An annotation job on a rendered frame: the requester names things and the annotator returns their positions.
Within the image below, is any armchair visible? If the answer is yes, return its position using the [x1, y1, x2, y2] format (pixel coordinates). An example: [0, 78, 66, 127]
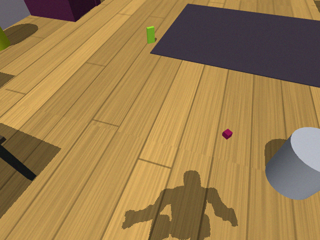
[24, 0, 101, 22]

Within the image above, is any coffee table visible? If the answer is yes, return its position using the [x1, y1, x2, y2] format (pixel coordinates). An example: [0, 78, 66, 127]
[0, 135, 36, 181]

